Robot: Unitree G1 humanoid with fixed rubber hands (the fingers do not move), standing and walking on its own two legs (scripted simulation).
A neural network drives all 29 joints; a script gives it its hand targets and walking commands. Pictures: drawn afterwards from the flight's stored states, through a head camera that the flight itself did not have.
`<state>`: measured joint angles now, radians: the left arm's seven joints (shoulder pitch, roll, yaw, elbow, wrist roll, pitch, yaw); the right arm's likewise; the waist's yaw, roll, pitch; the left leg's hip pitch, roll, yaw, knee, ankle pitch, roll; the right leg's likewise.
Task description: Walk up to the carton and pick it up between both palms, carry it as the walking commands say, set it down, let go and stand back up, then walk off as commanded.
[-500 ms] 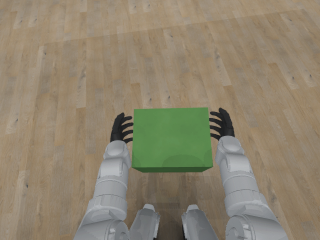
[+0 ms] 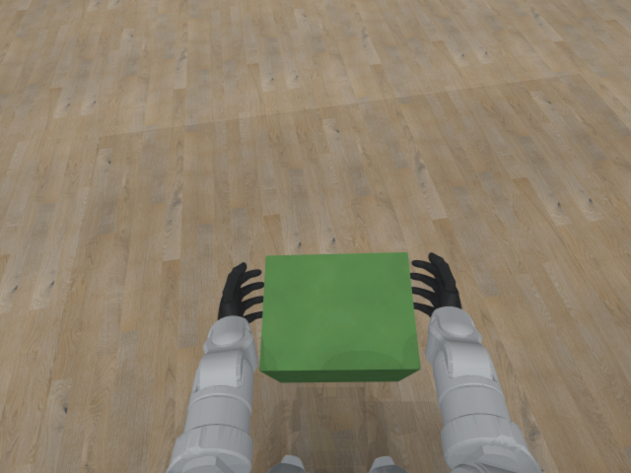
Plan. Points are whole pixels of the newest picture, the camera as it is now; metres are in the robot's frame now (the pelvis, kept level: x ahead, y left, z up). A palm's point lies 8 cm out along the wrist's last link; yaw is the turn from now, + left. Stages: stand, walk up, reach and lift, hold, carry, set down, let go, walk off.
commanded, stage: reach and lift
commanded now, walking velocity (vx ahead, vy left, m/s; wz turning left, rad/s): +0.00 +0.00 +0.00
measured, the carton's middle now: (337, 324) +0.36 +0.00 -0.12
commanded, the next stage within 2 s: hold in 2.00 s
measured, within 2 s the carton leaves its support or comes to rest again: neither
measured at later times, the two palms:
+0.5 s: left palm (220, 308) +0.32 +0.14 +0.04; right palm (466, 302) +0.33 -0.14 +0.04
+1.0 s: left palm (201, 303) +0.30 +0.15 +0.10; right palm (485, 293) +0.31 -0.14 +0.10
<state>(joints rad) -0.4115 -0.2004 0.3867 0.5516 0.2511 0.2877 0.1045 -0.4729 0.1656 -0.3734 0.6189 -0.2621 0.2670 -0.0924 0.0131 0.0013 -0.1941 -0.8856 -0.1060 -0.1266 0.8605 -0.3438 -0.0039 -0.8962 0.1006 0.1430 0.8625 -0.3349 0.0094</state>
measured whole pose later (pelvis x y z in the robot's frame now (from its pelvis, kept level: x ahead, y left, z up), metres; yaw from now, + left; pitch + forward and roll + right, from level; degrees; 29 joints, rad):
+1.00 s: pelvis +0.02 -0.01 +0.05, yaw +1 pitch -6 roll +0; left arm -0.31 -0.16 0.27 0.40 0.28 0.69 0.06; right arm -0.33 0.17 -0.25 0.41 -0.28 0.67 -0.05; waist 0.00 0.01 -0.06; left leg -0.11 -0.07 -0.16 0.45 -0.23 0.00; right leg -0.12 0.07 0.12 0.45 -0.23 -0.02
